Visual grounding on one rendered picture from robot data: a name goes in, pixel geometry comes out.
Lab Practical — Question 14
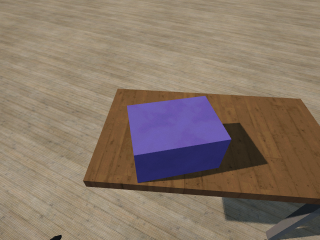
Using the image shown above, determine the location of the carton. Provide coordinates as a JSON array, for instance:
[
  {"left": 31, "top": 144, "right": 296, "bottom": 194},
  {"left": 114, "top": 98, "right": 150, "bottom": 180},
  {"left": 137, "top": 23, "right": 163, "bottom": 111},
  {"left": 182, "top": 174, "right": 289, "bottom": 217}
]
[{"left": 127, "top": 96, "right": 232, "bottom": 183}]

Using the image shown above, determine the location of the table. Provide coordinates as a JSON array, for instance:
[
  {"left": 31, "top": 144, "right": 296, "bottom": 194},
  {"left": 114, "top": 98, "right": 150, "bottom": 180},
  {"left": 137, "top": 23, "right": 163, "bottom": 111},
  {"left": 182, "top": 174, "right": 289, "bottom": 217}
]
[{"left": 83, "top": 88, "right": 320, "bottom": 240}]

